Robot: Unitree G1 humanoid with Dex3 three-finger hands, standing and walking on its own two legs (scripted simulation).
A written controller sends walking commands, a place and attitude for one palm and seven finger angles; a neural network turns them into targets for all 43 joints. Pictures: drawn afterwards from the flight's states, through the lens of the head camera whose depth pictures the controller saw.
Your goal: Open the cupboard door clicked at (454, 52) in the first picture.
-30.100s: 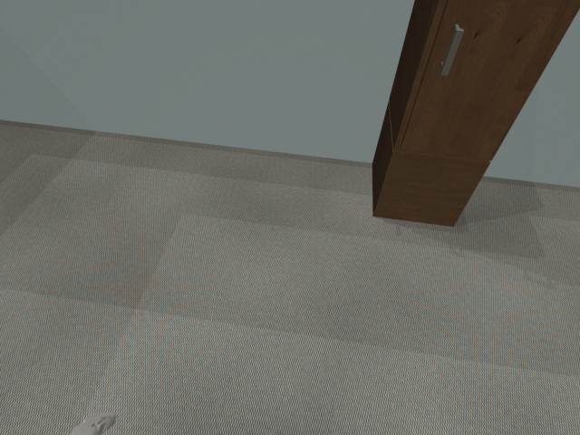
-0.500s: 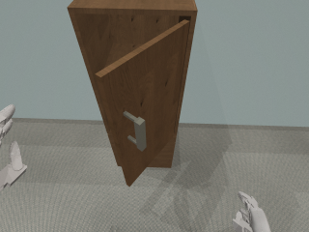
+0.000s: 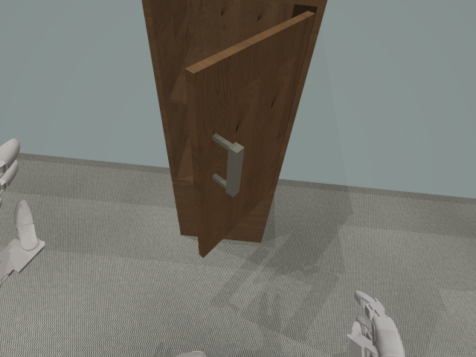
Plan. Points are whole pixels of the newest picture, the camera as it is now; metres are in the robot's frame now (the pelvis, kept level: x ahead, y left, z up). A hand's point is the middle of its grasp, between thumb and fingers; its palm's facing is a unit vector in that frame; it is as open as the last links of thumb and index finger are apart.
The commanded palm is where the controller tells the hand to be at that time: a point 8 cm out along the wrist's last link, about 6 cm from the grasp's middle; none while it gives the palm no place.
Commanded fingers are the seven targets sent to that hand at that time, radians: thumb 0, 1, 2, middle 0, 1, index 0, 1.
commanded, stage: step back with the hand held close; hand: left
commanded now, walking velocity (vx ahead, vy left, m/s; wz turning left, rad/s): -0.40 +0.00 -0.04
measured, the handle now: (226, 166) +0.45 +0.05 +0.06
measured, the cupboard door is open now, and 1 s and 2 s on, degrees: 54 54 54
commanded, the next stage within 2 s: stop stepping back and stand still in 0.30 s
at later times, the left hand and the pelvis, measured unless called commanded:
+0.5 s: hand (28, 306) +0.14 +0.22 +0.18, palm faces +0.24 -0.86 -0.46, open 7.4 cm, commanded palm +0.07 +0.28 +0.19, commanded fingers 0.00 0.90 0.90 -0.20 -0.30 -0.20 -0.30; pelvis -0.10 +0.00 +0.00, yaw -6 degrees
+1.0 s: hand out of the picture +0.05 +0.25 +0.18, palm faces +0.36 -0.81 -0.47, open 7.4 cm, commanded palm -0.01 +0.30 +0.19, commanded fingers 0.00 0.90 0.90 -0.20 -0.30 -0.20 -0.30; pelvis -0.17 +0.00 +0.00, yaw -3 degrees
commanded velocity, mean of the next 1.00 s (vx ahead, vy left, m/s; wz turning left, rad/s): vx -0.04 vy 0.00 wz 0.00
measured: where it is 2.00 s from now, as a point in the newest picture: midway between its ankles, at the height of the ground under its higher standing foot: outside the picture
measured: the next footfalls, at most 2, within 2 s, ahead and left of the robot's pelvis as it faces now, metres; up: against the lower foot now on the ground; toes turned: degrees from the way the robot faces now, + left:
right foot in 0.32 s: -0.11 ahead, -0.10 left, +0.00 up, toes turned -4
left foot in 0.80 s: -0.11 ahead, +0.12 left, +0.00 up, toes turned +2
